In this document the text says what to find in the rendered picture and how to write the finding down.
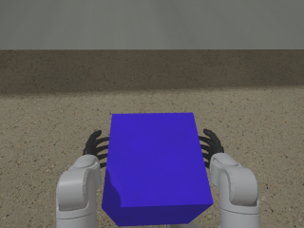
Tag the right robot forearm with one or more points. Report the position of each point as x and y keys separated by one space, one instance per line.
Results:
x=238 y=196

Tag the robot left hand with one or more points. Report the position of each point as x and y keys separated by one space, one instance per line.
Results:
x=91 y=149

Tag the robot right hand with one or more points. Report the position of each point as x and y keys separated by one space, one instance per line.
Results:
x=213 y=148

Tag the carton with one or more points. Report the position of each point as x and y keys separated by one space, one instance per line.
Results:
x=155 y=172

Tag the left robot forearm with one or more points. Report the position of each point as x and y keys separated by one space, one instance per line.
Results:
x=76 y=194

